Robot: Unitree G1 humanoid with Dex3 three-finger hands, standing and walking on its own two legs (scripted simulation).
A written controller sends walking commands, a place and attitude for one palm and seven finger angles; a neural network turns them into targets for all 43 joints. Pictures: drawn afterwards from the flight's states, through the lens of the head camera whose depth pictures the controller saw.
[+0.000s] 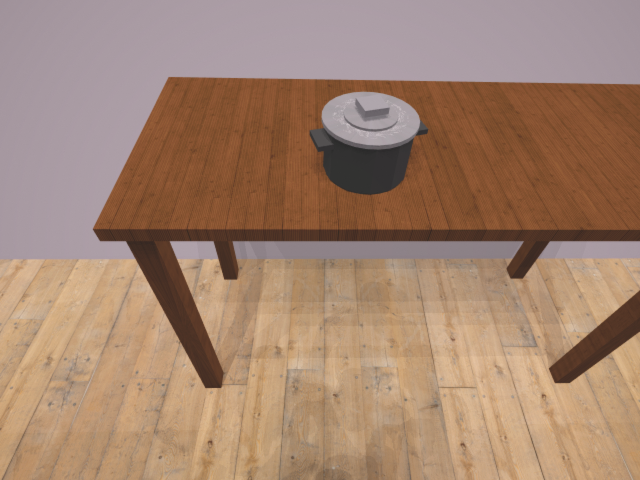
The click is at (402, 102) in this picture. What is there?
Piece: lid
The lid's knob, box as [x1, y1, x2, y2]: [355, 95, 389, 117]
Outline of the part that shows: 355,100 355,104 364,117 388,113 389,107 379,95 358,97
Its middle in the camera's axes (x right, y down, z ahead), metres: +0.09 -0.22 +0.66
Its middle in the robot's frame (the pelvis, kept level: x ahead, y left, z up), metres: +0.66 -0.05 +0.13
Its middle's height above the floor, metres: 0.91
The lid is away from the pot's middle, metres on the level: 0.00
